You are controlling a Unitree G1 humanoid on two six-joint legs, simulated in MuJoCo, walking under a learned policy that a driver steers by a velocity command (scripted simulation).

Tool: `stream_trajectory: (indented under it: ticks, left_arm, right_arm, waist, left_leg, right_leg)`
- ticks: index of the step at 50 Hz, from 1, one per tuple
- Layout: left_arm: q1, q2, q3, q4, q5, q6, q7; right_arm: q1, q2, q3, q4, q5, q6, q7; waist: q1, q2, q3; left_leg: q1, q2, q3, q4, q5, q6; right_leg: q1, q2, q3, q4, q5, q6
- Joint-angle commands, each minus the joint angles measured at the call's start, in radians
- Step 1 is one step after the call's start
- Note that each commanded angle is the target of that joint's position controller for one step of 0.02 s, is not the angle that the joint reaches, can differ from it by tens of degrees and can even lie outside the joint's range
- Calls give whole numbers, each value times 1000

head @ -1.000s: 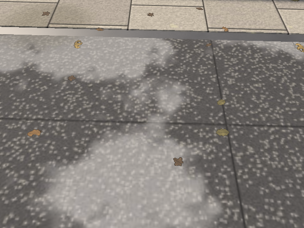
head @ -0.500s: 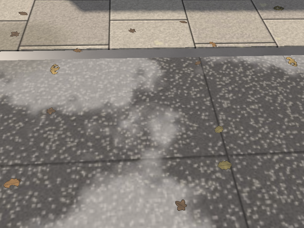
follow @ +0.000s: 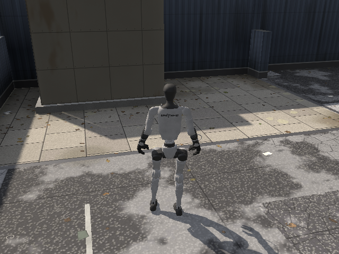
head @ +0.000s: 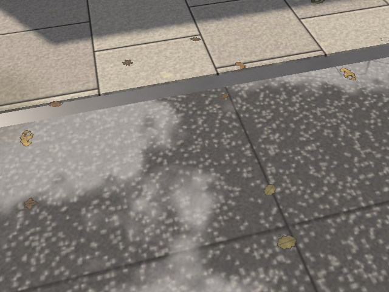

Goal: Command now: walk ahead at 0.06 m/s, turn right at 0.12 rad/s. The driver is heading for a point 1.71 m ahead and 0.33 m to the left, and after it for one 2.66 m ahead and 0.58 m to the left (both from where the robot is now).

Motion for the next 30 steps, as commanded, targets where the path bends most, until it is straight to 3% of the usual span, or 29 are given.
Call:
stream_trajectory:
  ticks: [1, 2, 3, 4, 5, 6, 7, 9, 12, 14, 16, 18, 19, 20, 21, 22, 23, 25, 27, 30]
  left_arm:
    - [-22, 58, -1, -44, 2, -7, 0]
    - [41, 13, -16, -27, 17, -17, -2]
    - [147, 12, -15, -12, 41, -27, -4]
    - [171, 22, -12, -4, 34, -31, -3]
    - [112, 58, -6, -9, 30, -26, 2]
    - [47, 86, 5, -12, 23, -15, 8]
    - [30, 100, 14, -10, 19, -2, 14]
    - [33, 93, 19, -18, 16, 11, 21]
    - [39, 71, 26, -19, 8, 4, 28]
    - [41, 61, 32, -20, 6, 2, 28]
    - [60, 64, 41, -12, 5, 2, 26]
    - [82, 107, 58, -4, 7, 6, 28]
    - [97, 137, 67, -4, 13, 7, 31]
    - [77, 141, 65, -20, 20, 1, 38]
    - [78, 135, 61, -39, 22, -7, 44]
    - [42, 134, 60, -53, 17, -12, 50]
    - [-1, 144, 63, -57, 5, -14, 51]
    - [-5, 162, 70, -50, -3, -5, 54]
    - [-1, 171, 75, -48, -3, 12, 52]
    - [49, 200, 86, -30, -25, 7, 36]
  right_arm:
    - [37, -65, -27, -60, -8, -30, 12]
    - [33, -88, -27, -64, -24, -37, 13]
    - [-5, -171, -40, -91, -34, -35, 8]
    - [-45, -107, -25, -79, -38, -26, 10]
    - [-66, -82, -23, -86, -23, -23, 18]
    - [-50, -101, -32, -87, -13, -19, 24]
    - [-41, -138, -42, -94, -6, -18, 29]
    - [-22, -164, -55, -105, 4, -18, 28]
    - [3, -146, -60, -131, 11, -3, 16]
    - [2, -148, -67, -152, 12, 11, 9]
    - [-24, -145, -71, -179, 15, 26, 7]
    - [-55, -124, -70, -211, 19, 36, 12]
    - [-54, -108, -67, -218, 14, 38, 17]
    - [-50, -106, -71, -220, 8, 38, 23]
    - [-57, -135, -85, -218, 6, 38, 27]
    - [-42, -133, -90, -203, 16, 44, 29]
    - [-27, -110, -83, -193, 23, 52, 29]
    - [-60, -74, -68, -198, 23, 59, 32]
    - [-89, -55, -58, -214, 28, 58, 51]
    - [-85, -84, -69, -218, 38, 64, 65]
  waist:
    - [-41, -147, -146]
    - [-16, -101, -147]
    - [74, 75, -142]
    - [101, 184, -150]
    - [74, 162, -121]
    - [36, 132, -90]
    - [22, 117, -62]
    - [19, 132, -54]
    - [0, 132, -109]
    - [-6, 115, -135]
    - [-1, 66, -142]
    - [0, -85, -108]
    - [5, -192, -88]
    - [8, -274, -91]
    - [20, -192, -86]
    - [-3, -113, -77]
    - [-24, -99, -51]
    - [-1, -134, -39]
    - [18, -177, -63]
    - [36, -200, -91]
  left_leg:
    - [266, -23, 48, -257, 131, 46]
    - [347, 41, -31, -314, 298, 75]
    - [369, 177, -190, -305, 511, 157]
    - [292, 218, -241, -316, 423, 254]
    - [220, 154, -224, -326, 253, 234]
    - [196, 95, -180, -320, 153, 192]
    - [189, 76, -170, -314, 125, 177]
    - [191, 81, -205, -301, 158, 189]
    - [247, 89, -259, -255, 310, 234]
    - [255, 86, -290, -234, 355, 250]
    - [209, 50, -273, -202, 322, 230]
    - [72, -45, -147, -86, 175, 158]
    - [-34, -116, -47, 27, 20, 111]
    - [-102, -120, 17, 210, -330, 81]
    - [-158, -84, -3, 410, -421, 61]
    - [-177, -63, -25, 486, -393, 49]
    - [-185, -35, -24, 438, -335, 41]
    - [-149, -22, 40, 329, -239, 26]
    - [-22, -27, 101, 176, -202, 31]
    - [114, -46, 159, -7, -166, 66]
  right_leg:
    - [27, -234, 151, -25, 183, -111]
    - [8, -189, 127, 17, 93, -46]
    - [-24, -92, 39, 117, -138, 14]
    - [27, -98, -3, 102, -199, 57]
    - [93, -116, -13, 53, -118, 72]
    - [93, -100, -28, 57, -84, 68]
    - [71, -94, -35, 71, -77, 59]
    - [62, -95, -49, 82, -68, 51]
    - [44, -87, -72, 126, -48, 54]
    - [45, -87, -74, 131, -41, 50]
    - [84, -109, -66, 93, -12, 37]
    - [150, -219, 27, -20, 81, -25]
    - [201, -352, 158, -91, 206, -107]
    - [226, -510, 281, -130, 383, -210]
    - [239, -572, 309, -134, 507, -264]
    - [242, -550, 250, -119, 527, -246]
    - [240, -499, 164, -115, 491, -196]
    - [247, -429, 38, -111, 500, -151]
    - [220, -391, -61, -102, 482, -128]
    - [194, -419, -75, -133, 126, -111]
Next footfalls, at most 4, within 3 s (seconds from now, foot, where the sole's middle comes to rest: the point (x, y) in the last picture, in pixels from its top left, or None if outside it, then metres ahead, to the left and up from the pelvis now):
0.04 left None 0.11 0.15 -0.77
0.68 left None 0.05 0.18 -0.77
1.22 right None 0.43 0.06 -0.77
1.68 left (129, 226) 0.69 0.29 -0.77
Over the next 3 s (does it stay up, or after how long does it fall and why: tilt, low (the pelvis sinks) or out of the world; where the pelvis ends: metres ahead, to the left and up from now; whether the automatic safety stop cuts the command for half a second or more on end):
stays up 1.17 0.29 0.01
